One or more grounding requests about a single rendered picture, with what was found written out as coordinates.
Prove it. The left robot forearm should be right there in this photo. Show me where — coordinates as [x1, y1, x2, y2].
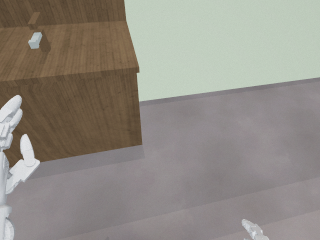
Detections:
[0, 204, 16, 240]

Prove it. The left robot hand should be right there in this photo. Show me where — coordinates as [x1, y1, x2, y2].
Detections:
[0, 95, 40, 205]

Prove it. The right robot hand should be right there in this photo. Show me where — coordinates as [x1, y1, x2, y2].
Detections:
[241, 219, 269, 240]

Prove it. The counter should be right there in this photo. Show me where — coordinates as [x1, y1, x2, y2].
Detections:
[0, 0, 143, 168]

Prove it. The tap lever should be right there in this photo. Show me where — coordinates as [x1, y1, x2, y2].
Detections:
[28, 32, 42, 49]

